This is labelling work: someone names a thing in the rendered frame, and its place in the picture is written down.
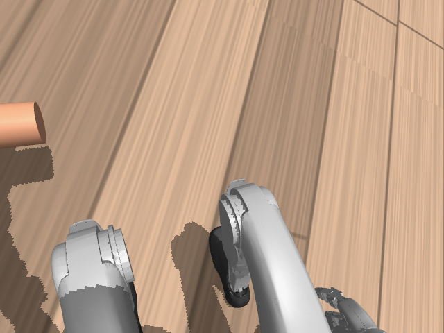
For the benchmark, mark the bottle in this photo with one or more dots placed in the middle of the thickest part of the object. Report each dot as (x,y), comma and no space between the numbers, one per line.
(21,124)

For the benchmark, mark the left robot foot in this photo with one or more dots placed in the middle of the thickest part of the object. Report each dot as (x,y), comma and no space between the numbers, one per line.
(133,291)

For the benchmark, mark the right robot hand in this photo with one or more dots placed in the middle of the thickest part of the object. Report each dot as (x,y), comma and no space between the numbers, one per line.
(351,318)

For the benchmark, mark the right robot foot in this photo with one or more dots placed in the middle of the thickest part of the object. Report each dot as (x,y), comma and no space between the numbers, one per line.
(220,261)

